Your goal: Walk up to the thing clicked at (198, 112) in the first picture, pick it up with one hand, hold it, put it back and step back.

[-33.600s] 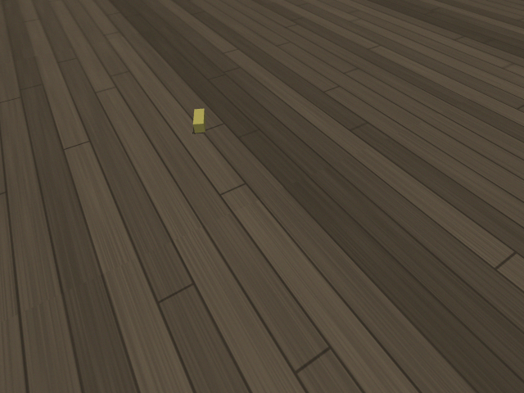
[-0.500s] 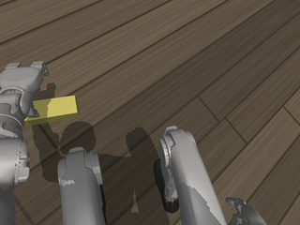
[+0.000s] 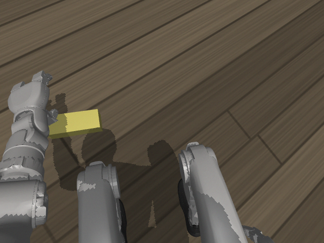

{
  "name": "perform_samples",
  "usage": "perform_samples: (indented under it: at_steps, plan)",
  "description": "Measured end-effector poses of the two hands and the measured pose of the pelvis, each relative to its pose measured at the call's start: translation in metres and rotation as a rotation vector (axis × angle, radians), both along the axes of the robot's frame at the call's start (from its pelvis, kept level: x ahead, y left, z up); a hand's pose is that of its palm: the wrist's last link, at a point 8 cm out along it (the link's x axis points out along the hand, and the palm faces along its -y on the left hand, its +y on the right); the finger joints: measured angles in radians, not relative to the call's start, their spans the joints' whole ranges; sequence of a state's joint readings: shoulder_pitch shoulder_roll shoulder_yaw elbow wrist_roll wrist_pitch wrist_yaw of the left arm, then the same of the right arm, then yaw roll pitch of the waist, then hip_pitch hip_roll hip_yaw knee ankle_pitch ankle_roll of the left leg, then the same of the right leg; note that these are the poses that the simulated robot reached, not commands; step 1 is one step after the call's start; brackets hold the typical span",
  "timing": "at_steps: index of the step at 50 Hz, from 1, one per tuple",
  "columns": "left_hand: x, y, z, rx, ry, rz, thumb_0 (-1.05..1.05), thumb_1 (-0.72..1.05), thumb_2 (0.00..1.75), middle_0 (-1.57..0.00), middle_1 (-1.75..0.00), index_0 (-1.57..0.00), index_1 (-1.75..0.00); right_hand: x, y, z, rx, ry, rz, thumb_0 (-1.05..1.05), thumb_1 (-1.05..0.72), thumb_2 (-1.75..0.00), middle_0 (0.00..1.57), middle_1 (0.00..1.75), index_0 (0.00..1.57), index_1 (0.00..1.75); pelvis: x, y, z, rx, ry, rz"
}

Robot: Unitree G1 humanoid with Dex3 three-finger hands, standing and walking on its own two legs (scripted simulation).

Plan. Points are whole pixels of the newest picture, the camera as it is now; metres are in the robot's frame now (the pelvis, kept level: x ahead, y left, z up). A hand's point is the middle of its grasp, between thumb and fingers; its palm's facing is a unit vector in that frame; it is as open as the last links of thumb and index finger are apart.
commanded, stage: home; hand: left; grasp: from above
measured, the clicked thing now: (74, 124) +0.48 +0.25 -0.35
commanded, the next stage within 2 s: none
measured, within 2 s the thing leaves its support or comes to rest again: neither
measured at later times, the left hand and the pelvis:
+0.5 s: hand (23, 184) +0.29 +0.20 +0.08, palm faces -0.03 -0.92 -0.40, open 7.4 cm; pelvis +0.00 -0.02 +0.18, yaw +5 degrees
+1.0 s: hand out of the picture +0.23 +0.18 +0.28, palm faces +0.18 -0.96 -0.20, open 7.4 cm; pelvis +0.07 -0.01 +0.33, yaw +6 degrees
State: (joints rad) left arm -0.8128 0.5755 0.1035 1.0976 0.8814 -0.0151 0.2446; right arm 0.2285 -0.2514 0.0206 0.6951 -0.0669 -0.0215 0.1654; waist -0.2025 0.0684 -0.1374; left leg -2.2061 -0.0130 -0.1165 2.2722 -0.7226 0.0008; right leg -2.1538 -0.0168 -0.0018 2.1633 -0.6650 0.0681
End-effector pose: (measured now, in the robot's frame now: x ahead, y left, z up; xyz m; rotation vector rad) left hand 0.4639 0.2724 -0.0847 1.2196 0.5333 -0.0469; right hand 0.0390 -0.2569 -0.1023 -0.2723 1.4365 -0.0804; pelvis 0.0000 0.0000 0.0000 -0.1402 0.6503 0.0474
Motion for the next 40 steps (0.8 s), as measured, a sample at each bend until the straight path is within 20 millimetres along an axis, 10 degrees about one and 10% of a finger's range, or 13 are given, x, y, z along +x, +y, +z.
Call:
perform_samples:
  at_steps: [10, 21, 40]
  plan:
    - [-0.090, 0.002, 0.089, -0.321, 0.061, 0.131, 0.01, 0.74, 0.91, -0.22, -0.36, -0.22, -0.36, 0.087, -0.013, 0.078, -0.029, -0.231, 0.075, 0.00, -0.90, -0.90, 0.21, 0.30, 0.20, 0.30, -0.001, -0.002, 0.080, 0.030, -0.038, 0.015]
    - [-0.169, -0.016, 0.168, -0.592, 0.026, 0.375, 0.01, 0.88, 0.90, -0.21, -0.31, -0.21, -0.31, 0.171, 0.005, 0.163, -0.011, -0.538, 0.133, 0.00, -0.90, -0.90, 0.20, 0.30, 0.20, 0.30, -0.001, -0.012, 0.148, 0.064, -0.136, 0.034]
    - [-0.231, -0.045, 0.318, -0.889, 0.067, 0.694, 0.02, 0.90, 0.90, -0.21, -0.30, -0.20, -0.30, 0.177, 0.020, 0.306, -0.030, -0.668, 0.038, 0.01, -0.90, -0.90, 0.21, 0.30, 0.21, 0.30, 0.047, -0.020, 0.283, 0.102, -0.318, 0.054]
